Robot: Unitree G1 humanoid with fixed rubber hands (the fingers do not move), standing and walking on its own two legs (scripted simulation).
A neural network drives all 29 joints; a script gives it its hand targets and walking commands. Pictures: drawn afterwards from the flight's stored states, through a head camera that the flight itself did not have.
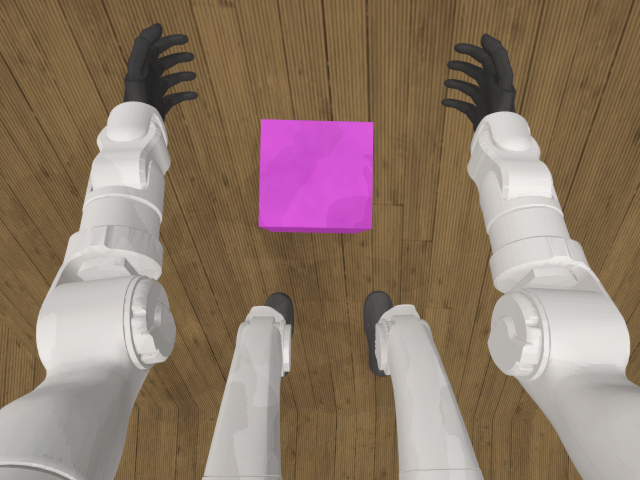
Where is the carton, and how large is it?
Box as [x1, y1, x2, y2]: [259, 119, 372, 232]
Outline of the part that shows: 261,119 259,226 271,231 358,232 371,228 372,122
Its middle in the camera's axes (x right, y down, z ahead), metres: -0.01 -0.11 +0.85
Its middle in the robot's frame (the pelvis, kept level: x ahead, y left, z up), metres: +0.48 +0.02 -0.51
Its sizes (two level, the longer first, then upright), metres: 0.210 0.200 0.250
